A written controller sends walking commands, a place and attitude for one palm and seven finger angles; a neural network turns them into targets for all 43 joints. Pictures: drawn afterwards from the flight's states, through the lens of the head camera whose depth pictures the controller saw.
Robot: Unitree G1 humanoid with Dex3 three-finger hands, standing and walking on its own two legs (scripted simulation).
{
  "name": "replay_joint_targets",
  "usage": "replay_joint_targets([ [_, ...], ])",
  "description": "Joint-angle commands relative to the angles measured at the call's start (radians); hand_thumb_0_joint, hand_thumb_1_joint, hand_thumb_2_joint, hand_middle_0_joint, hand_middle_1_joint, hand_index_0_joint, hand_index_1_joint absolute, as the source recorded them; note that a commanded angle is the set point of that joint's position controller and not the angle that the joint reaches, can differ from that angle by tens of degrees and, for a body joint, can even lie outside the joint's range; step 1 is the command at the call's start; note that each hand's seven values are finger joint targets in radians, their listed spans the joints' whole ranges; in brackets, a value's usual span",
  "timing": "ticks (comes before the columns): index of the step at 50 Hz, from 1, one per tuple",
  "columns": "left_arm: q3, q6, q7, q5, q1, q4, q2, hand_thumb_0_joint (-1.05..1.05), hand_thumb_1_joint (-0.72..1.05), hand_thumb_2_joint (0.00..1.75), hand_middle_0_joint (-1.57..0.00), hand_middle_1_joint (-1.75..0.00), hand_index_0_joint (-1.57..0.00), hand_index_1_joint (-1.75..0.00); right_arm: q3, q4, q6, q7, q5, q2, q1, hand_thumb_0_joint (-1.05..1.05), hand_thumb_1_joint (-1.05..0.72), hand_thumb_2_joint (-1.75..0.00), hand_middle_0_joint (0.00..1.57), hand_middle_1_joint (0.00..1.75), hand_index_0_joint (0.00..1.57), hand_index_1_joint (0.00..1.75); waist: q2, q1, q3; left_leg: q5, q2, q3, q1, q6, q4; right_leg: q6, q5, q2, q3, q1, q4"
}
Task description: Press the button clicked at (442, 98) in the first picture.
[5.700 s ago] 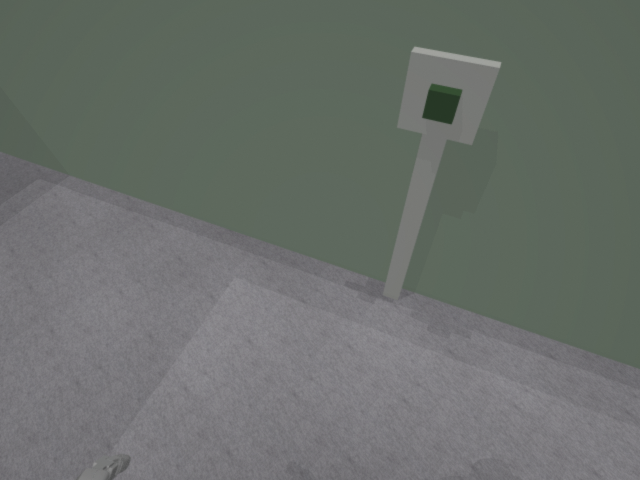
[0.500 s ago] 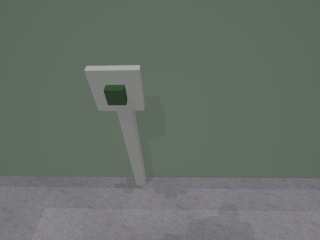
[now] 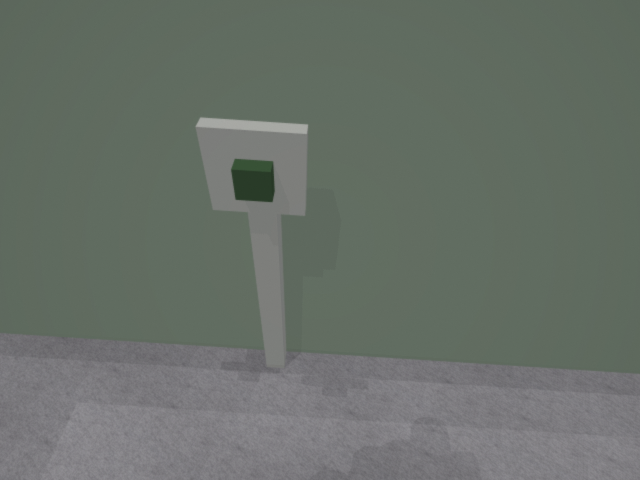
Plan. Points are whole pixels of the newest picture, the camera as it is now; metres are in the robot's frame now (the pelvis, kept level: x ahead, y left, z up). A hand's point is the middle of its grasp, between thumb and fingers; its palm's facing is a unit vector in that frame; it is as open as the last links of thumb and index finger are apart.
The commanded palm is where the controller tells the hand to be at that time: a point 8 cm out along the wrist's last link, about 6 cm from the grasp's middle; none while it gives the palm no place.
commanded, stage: look again from close up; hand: left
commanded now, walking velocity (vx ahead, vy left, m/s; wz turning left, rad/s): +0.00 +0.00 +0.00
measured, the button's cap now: (254, 179) +0.58 +0.16 +0.05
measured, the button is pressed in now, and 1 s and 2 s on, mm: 0 0 0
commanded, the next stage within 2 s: shuffle to correct the standing spot in 0.24 s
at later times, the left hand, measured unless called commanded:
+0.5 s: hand out of the picture -0.05 +0.20 -0.18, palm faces +0.02 -0.99 -0.17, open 7.4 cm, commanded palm none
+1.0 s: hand out of the picture +0.00 +0.14 -0.19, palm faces +0.02 -1.00 -0.07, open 7.4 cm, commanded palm none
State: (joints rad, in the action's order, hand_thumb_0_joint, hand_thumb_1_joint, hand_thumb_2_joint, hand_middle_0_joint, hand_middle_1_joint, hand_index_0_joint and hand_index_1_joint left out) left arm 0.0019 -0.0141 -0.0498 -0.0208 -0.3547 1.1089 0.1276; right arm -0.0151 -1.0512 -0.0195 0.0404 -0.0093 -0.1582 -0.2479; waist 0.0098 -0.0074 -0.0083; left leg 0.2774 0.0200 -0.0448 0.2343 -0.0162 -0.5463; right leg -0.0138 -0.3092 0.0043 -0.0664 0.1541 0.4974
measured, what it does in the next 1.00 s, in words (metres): lifts its right foot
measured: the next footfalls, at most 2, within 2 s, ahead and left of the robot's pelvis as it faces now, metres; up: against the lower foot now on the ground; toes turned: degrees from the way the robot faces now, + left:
right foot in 1.28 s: +0.23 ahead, -0.20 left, +0.00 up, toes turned -7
left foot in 1.64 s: +0.11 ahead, +0.04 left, +0.00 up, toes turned +4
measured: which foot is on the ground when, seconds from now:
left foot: down 0.00-1.00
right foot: down 0.00-0.88, up 0.90-1.00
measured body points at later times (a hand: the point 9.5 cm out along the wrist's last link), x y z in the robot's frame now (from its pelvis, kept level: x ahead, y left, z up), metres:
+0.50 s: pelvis -0.02 +0.03 +0.00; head -0.02 +0.04 +0.45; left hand -0.05 +0.25 -0.16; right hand -0.03 -0.19 -0.15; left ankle +0.01 +0.11 -0.74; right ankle -0.02 -0.11 -0.73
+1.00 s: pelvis +0.06 +0.00 +0.00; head +0.07 +0.04 +0.45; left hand +0.00 +0.20 -0.18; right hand +0.08 -0.23 -0.14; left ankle +0.04 +0.08 -0.73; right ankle +0.01 -0.11 -0.67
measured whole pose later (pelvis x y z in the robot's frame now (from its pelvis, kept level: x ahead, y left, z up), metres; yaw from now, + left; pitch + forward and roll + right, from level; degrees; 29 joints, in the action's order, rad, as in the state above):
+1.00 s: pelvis +0.06 +0.00 +0.00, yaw -1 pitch +0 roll -1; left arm -0.03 0.02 0.00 -0.04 -0.43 1.11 0.13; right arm -0.02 -1.05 -0.07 0.05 -0.03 -0.12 -0.31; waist 0.07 0.00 0.01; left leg 0.33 0.04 -0.15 0.23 -0.05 -0.55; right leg -0.02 -0.44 -0.01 -0.06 0.40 1.04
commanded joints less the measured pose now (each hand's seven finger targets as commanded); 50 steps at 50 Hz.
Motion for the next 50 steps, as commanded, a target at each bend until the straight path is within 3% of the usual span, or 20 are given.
replay_joint_targets([
  [1, -0.007, -0.003, 0.001, -0.002, -0.064, -0.057, 0.09, 0.0, 0.9, 0.9, -0.2, -0.3, -0.2, -0.3, -0.001, 0.048, -0.003, -0.008, -0.005, -0.078, -0.058, 0.0, -0.9, -0.9, 0.2, 0.3, 0.2, 0.3, -0.058, -0.001, -0.122, -0.069, 0.089, 0.13, 0.088, -0.032, 0.149, -0.028, 0.047, -0.079, 0.094, 0.096, -0.098],
  [4, -0.006, 0.003, 0.007, -0.001, -0.052, -0.074, 0.096, 0.0, 0.9, 0.9, -0.2, -0.3, -0.2, -0.3, -0.003, 0.058, -0.003, -0.011, -0.007, -0.096, -0.068, 0.0, -0.9, -0.9, 0.2, 0.3, 0.2, 0.3, -0.024, 0.0, -0.126, 0.059, 0.086, 0.159, 0.118, -0.036, 0.2, -0.026, -0.002, -0.075, 0.086, 0.096, -0.093],
  [10, -0.007, 0.008, 0.012, -0.002, -0.047, -0.091, 0.111, 0.0, 0.9, 0.9, -0.2, -0.3, -0.2, -0.3, -0.005, 0.064, -0.008, -0.014, -0.008, -0.124, -0.069, 0.0, -0.9, -0.9, 0.2, 0.3, 0.2, 0.3, -0.065, -0.009, -0.087, 0.13, 0.103, 0.2, 0.132, -0.048, 0.271, -0.016, 0.029, -0.074, 0.055, 0.05, -0.065],
  [18, -0.006, 0.007, 0.016, -0.001, -0.063, -0.08, 0.104, 0.0, 0.9, 0.9, -0.2, -0.3, -0.2, -0.3, -0.003, 0.038, -0.007, -0.016, -0.007, -0.121, -0.097, 0.0, -0.9, -0.9, 0.2, 0.3, 0.2, 0.3, -0.03, -0.003, -0.058, 0.195, 0.106, 0.211, 0.107, -0.048, 0.304, -0.015, 0.005, -0.077, 0.047, 0.047, -0.066],
  [21, -0.008, 0.011, 0.022, -0.011, -0.069, -0.08, 0.093, 0.0, 0.9, 0.9, -0.2, -0.3, -0.2, -0.3, -0.015, 0.024, 0.001, -0.013, -0.01, -0.141, -0.117, 0.0, -0.9, -0.9, 0.2, 0.3, 0.2, 0.3, -0.048, 0.004, -0.059, 0.333, 0.145, 0.256, 0.092, -0.073, 0.338, -0.018, -0.083, -0.047, 0.012, 0.095, -0.013],
  [25, -0.011, 0.013, 0.031, -0.016, -0.088, -0.075, 0.079, 0.0, 0.9, 0.9, -0.2, -0.3, -0.2, -0.3, -0.023, 0.015, 0.007, -0.009, -0.013, -0.14, -0.122, 0.0, -0.9, -0.9, 0.2, 0.3, 0.2, 0.3, -0.038, 0.002, -0.098, 0.359, 0.165, 0.273, 0.116, -0.099, 0.327, -0.028, -0.088, -0.032, 0.013, 0.124, 0.0],
  [28, -0.017, 0.009, 0.036, -0.013, -0.121, -0.068, 0.067, 0.0, 0.9, 0.9, -0.2, -0.3, -0.2, -0.3, -0.027, 0.015, 0.004, -0.008, -0.013, -0.128, -0.118, 0.0, -0.9, -0.9, 0.2, 0.3, 0.2, 0.3, -0.064, -0.005, -0.11, 0.347, 0.155, 0.241, 0.139, -0.097, 0.299, -0.033, -0.082, -0.037, 0.027, 0.113, -0.02],
  [31, -0.024, 0.001, 0.037, -0.011, -0.147, -0.062, 0.076, 0.0, 0.9, 0.9, -0.2, -0.3, -0.2, -0.3, -0.028, 0.016, -0.002, -0.008, -0.013, -0.109, -0.112, 0.0, -0.9, -0.9, 0.2, 0.3, 0.2, 0.3, -0.031, -0.009, -0.107, 0.291, 0.124, 0.19, 0.162, -0.084, 0.226, -0.049, -0.109, -0.062, 0.077, 0.089, -0.066],
  [34, -0.031, -0.007, 0.032, -0.008, -0.181, -0.052, 0.103, 0.0, 0.9, 0.9, -0.2, -0.3, -0.2, -0.3, -0.018, 0.03, -0.01, -0.013, -0.011, -0.065, -0.097, 0.0, -0.9, -0.9, 0.2, 0.3, 0.2, 0.3, 0.097, -0.015, -0.118, 0.188, 0.036, 0.061, 0.224, -0.05, 0.046, -0.091, -0.181, -0.138, 0.214, 0.06, -0.164],
  [35, -0.036, -0.009, 0.028, -0.006, -0.195, -0.046, 0.119, 0.0, 0.9, 0.9, -0.2, -0.3, -0.2, -0.3, -0.013, 0.034, -0.011, -0.015, -0.01, -0.044, -0.092, 0.0, -0.9, -0.9, 0.2, 0.3, 0.2, 0.3, 0.176, -0.017, -0.12, 0.14, 0.001, 0.001, 0.268, -0.037, -0.044, -0.113, -0.186, -0.173, 0.265, 0.024, -0.205],
  [37, -0.046, -0.018, 0.021, -0.006, -0.23, -0.037, 0.128, 0.0, 0.9, 0.9, -0.2, -0.3, -0.2, -0.3, -0.011, 0.052, -0.017, -0.02, -0.013, -0.023, -0.051, 0.0, -0.9, -0.9, 0.2, 0.3, 0.2, 0.3, 0.2, -0.028, -0.118, 0.142, -0.007, -0.047, 0.322, -0.027, -0.204, -0.17, -0.047, -0.26, 0.353, -0.014, -0.256],
  [38, -0.046, -0.022, 0.018, -0.008, -0.231, -0.035, 0.125, 0.0, 0.9, 0.9, -0.2, -0.3, -0.2, -0.3, -0.011, 0.06, -0.02, -0.021, -0.013, -0.023, -0.031, 0.0, -0.9, -0.9, 0.2, 0.3, 0.2, 0.3, 0.167, -0.029, -0.128, 0.17, 0.005, -0.042, 0.339, -0.028, -0.234, -0.192, 0.06, -0.271, 0.349, -0.027, -0.245],
  [40, -0.047, -0.025, 0.016, -0.013, -0.217, -0.03, 0.121, 0.0, 0.9, 0.9, -0.2, -0.3, -0.2, -0.3, -0.009, 0.055, -0.026, -0.024, -0.01, -0.006, -0.036, 0.0, -0.9, -0.9, 0.2, 0.3, 0.2, 0.3, 0.096, -0.012, -0.105, 0.163, 0.014, -0.06, 0.276, -0.028, -0.157, -0.195, 0.197, -0.253, 0.273, -0.031, -0.186],
  [42, -0.04, -0.016, 0.02, -0.006, -0.159, -0.036, 0.109, 0.0, 0.9, 0.9, -0.2, -0.3, -0.2, -0.3, -0.005, 0.007, -0.035, -0.02, -0.008, -0.002, -0.137, 0.0, -0.9, -0.9, 0.2, 0.3, 0.2, 0.3, 0.045, 0.042, -0.079, 0.011, 0.011, -0.067, 0.024, -0.028, 0.059, -0.132, 0.199, -0.163, 0.15, 0.111, -0.06],
  [43, -0.033, -0.014, 0.026, -0.002, -0.151, -0.041, 0.075, 0.0, 0.9, 0.9, -0.2, -0.3, -0.2, -0.3, -0.018, -0.03, -0.042, -0.011, -0.011, -0.059, -0.232, 0.0, -0.9, -0.9, 0.2, 0.3, 0.2, 0.3, -0.093, 0.07, -0.042, -0.109, 0.118, 0.095, -0.141, -0.069, 0.137, -0.079, 0.165, -0.078, 0.072, 0.234, 0.116],
  [44, -0.026, -0.015, 0.032, 0.001, -0.149, -0.062, 0.038, 0.0, 0.9, 0.9, -0.2, -0.3, -0.2, -0.3, -0.04, -0.053, -0.043, 0.005, -0.021, -0.15, -0.337, 0.0, -0.9, -0.9, 0.2, 0.3, 0.2, 0.3, -0.275, 0.094, 0.01, -0.242, 0.352, 0.386, -0.293, -0.167, 0.227, -0.021, -0.087, -0.002, -0.034, 0.427, 0.34],
  [45, -0.027, -0.015, 0.033, -0.011, -0.091, -0.094, 0.067, 0.0, 0.9, 0.9, -0.2, -0.3, -0.2, -0.3, -0.046, -0.057, -0.033, 0.012, -0.02, -0.176, -0.371, 0.0, -0.9, -0.9, 0.2, 0.3, 0.2, 0.3, -0.225, 0.107, 0.001, -0.319, 0.449, 0.461, -0.312, -0.242, 0.254, -0.03, -0.258, -0.013, 0.015, 0.501, 0.519],
  [47, -0.042, -0.005, 0.038, -0.022, -0.03, -0.095, 0.072, 0.0, 0.9, 0.9, -0.2, -0.3, -0.2, -0.3, -0.03, -0.05, -0.037, 0.015, -0.02, -0.113, -0.302, 0.0, -0.9, -0.9, 0.2, 0.3, 0.2, 0.3, -0.128, 0.075, -0.118, -0.389, 0.416, 0.356, -0.138, -0.239, 0.271, -0.024, -0.17, -0.07, 0.071, 0.533, 0.65],
  [48, -0.042, -0.002, 0.045, -0.02, -0.027, -0.093, 0.055, 0.0, 0.9, 0.9, -0.2, -0.3, -0.2, -0.3, -0.023, -0.036, -0.042, 0.014, -0.02, -0.099, -0.256, 0.0, -0.9, -0.9, 0.2, 0.3, 0.2, 0.3, -0.085, 0.054, -0.14, -0.401, 0.394, 0.299, -0.087, -0.227, 0.277, -0.014, -0.117, -0.088, 0.074, 0.519, 0.655],
  [50, -0.039, 0.007, 0.058, -0.018, -0.036, -0.09, 0.029, 0.0, 0.9, 0.9, -0.2, -0.3, -0.2, -0.3, -0.023, -0.022, -0.053, 0.016, -0.019, -0.095, -0.219, 0.0, -0.9, -0.9, 0.2, 0.3, 0.2, 0.3, -0.077, 0.027, -0.117, -0.487, 0.345, 0.187, -0.08, -0.196, 0.276, 0.006, -0.044, -0.092, 0.051, 0.489, 0.623],
])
